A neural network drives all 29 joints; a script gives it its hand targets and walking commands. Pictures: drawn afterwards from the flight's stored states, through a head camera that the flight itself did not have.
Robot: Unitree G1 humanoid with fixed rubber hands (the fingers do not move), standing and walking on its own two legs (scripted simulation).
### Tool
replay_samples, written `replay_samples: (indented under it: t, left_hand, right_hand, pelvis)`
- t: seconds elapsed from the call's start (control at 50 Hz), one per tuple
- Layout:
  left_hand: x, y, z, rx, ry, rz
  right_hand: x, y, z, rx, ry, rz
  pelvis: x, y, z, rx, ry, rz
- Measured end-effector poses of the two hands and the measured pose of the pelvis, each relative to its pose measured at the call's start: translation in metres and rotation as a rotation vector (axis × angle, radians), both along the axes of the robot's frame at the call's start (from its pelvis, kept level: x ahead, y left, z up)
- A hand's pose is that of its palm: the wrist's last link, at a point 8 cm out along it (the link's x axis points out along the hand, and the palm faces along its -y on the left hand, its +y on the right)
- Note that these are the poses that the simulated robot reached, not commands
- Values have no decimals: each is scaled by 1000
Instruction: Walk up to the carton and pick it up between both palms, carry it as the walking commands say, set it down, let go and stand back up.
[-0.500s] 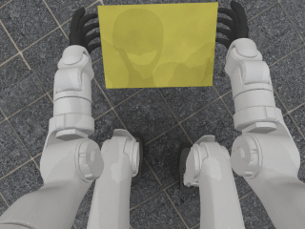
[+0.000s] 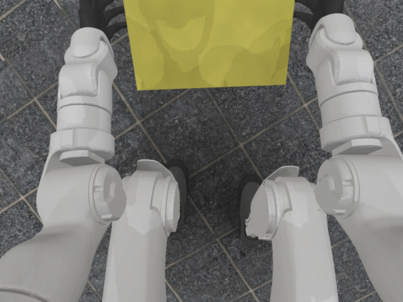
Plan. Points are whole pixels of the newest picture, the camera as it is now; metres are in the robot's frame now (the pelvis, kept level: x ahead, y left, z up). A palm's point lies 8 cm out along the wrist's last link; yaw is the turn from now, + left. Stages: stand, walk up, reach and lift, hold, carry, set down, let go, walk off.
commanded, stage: set down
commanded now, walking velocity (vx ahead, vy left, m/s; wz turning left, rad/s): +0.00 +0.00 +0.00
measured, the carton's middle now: (208, 30) +0.55 +0.05 -0.24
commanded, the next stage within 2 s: none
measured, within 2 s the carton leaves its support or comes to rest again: rests again in 1.54 s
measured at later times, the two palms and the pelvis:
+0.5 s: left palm (107, 26) +0.53 +0.22 -0.20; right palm (308, 25) +0.56 -0.12 -0.20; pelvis +0.00 +0.00 -0.04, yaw +0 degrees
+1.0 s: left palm (107, 26) +0.54 +0.23 -0.21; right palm (307, 23) +0.56 -0.13 -0.21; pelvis -0.01 +0.00 -0.05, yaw +1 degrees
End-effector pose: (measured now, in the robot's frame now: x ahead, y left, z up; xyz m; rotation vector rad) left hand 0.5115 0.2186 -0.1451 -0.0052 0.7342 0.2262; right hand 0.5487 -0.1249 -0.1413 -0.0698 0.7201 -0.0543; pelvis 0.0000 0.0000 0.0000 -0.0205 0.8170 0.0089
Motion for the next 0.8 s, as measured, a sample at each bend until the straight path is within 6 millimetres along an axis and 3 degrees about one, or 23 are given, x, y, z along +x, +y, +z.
replay_samples:
  t: [0.32,0.8]
  left_hand:
    - [20,3,-46,14,32,-36]
    - [20,8,-56,-11,15,-15]
  right_hand:
    - [5,-1,-57,12,32,17]
    - [11,0,-64,52,11,43]
  pelvis:
    - [-2,3,-31,4,-92,-1]
    - [-9,1,-47,19,-200,-2]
